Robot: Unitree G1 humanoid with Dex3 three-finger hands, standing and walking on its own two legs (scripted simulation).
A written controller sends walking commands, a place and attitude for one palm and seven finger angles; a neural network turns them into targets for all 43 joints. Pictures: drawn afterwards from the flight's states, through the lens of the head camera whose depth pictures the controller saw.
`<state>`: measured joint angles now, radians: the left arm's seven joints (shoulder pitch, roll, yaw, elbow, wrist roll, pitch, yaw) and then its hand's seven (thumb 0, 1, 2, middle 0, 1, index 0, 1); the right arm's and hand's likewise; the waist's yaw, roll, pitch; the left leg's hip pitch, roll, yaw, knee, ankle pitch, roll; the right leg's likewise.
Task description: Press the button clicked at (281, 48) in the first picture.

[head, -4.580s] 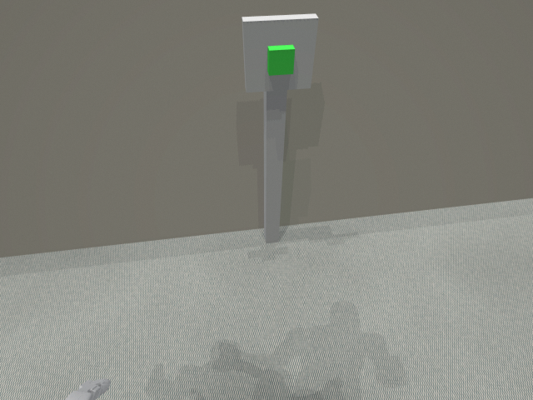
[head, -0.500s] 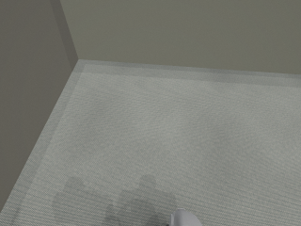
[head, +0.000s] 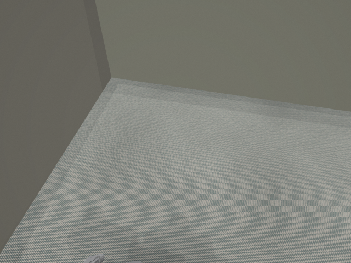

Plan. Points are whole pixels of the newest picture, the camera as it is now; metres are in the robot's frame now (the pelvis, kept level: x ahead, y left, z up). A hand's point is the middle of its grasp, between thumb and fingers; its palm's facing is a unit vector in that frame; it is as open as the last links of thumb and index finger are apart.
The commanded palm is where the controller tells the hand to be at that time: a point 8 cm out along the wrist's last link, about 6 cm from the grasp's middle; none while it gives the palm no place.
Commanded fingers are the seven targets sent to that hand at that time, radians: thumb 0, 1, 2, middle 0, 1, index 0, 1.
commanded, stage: turn to face it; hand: left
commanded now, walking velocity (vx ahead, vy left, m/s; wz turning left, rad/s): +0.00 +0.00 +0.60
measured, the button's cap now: out of the picture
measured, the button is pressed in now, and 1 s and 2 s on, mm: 0 0 0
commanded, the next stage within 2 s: none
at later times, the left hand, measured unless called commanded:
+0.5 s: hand out of the picture +0.03 +0.24 -0.15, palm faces +0.30 -0.92 -0.26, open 7.4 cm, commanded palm none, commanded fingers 0.00 0.90 0.90 -0.20 -0.30 -0.20 -0.30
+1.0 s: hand out of the picture -0.09 +0.13 -0.14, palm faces +0.58 -0.77 -0.27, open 7.4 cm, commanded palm none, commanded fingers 0.00 0.90 0.90 -0.20 -0.30 -0.20 -0.30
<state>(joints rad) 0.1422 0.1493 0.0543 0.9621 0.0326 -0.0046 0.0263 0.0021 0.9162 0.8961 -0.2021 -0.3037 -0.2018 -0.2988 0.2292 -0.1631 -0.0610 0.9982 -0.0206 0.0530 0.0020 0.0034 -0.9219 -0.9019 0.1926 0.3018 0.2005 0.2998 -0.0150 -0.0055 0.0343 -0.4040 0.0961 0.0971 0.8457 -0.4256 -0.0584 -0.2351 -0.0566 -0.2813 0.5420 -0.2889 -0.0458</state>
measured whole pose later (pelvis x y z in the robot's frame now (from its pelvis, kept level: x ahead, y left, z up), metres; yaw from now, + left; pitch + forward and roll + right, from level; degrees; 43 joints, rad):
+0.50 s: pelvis -0.01 +0.01 +0.01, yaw +15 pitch +2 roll -2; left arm 0.15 0.24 0.10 0.93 0.02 0.06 0.02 0.01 0.91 0.90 -0.20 -0.30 -0.20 -0.30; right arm 0.24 -0.19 -0.07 0.94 -0.03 0.03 0.00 0.00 -0.91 -0.90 0.20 0.30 0.21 0.30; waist -0.03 0.00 0.04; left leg -0.33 -0.05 -0.07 0.43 -0.13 0.05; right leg -0.42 -0.06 0.01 0.93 -0.41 0.10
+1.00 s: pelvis -0.02 -0.06 +0.01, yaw +36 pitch +0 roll +2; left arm 0.26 0.17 0.04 0.91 0.03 0.00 0.02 0.01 0.91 0.90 -0.20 -0.30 -0.20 -0.30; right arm 0.18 -0.27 -0.10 0.96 -0.03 0.10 0.03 0.01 -0.91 -0.90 0.19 0.30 0.20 0.30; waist 0.00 0.02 0.08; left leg -0.46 0.06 0.01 1.02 -0.39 -0.09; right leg -0.17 -0.11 -0.24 0.50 -0.32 -0.02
